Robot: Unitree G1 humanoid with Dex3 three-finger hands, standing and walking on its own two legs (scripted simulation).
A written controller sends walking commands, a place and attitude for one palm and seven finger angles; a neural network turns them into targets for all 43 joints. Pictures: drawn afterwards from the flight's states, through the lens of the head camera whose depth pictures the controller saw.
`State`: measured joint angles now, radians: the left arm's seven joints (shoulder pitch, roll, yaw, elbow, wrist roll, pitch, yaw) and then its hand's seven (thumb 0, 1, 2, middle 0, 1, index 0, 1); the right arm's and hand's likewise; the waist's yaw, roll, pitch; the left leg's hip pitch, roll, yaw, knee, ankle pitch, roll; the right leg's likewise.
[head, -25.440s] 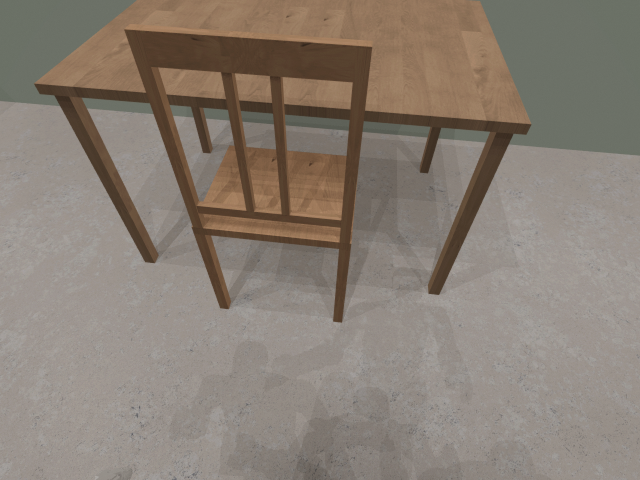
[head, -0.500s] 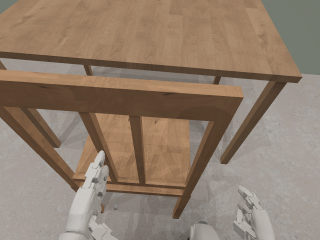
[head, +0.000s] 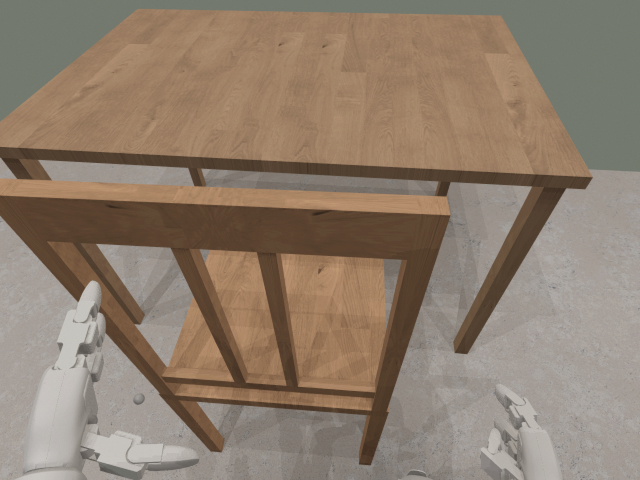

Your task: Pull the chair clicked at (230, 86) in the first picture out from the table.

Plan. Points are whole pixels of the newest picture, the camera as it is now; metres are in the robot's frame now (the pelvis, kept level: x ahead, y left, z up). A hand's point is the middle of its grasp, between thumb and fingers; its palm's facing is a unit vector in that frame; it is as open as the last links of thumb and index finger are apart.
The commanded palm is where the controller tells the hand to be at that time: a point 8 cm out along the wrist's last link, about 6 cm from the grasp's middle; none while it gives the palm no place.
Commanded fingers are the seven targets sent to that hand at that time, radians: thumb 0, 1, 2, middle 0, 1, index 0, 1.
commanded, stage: draw the hand back to the body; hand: left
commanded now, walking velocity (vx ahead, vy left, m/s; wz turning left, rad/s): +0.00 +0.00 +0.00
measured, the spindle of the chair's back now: (218, 325) +0.32 +0.17 -0.01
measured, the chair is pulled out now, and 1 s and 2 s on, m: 0.19 0.19 0.19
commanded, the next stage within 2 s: step back with the hand held close in 0.92 s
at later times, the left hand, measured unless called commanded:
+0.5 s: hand (24, 327) +0.20 +0.26 +0.20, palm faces +0.47 -0.78 -0.40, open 10.0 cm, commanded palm +0.16 +0.30 +0.22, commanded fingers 0.00 0.86 0.88 -0.19 -0.29 -0.19 -0.29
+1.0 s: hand out of the picture +0.22 +0.28 +0.22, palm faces +0.50 -0.77 -0.40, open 7.5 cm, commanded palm +0.18 +0.32 +0.22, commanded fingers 0.00 0.90 0.90 -0.20 -0.30 -0.20 -0.30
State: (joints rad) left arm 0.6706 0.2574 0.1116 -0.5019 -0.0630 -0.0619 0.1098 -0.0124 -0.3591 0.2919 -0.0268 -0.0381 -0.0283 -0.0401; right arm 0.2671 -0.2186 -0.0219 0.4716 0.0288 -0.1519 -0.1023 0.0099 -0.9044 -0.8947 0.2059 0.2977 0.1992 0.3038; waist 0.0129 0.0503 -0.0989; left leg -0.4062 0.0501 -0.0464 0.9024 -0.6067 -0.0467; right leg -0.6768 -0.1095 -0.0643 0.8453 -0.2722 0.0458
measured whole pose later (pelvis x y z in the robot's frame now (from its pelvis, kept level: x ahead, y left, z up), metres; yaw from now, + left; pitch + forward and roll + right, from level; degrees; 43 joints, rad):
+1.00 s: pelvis +0.03 +0.02 +0.04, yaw -2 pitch -2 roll -2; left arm 0.50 0.34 0.38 -0.48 -0.04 -0.13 0.18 0.01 0.88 0.90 -0.21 -0.30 -0.21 -0.30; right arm 0.22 -0.20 -0.03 0.65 0.01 -0.22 -0.08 0.01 -0.90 -0.89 0.21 0.30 0.20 0.30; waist 0.07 0.07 0.01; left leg 0.01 0.06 0.00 0.48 -0.46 -0.02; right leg -0.28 -0.09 -0.05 0.49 -0.16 0.07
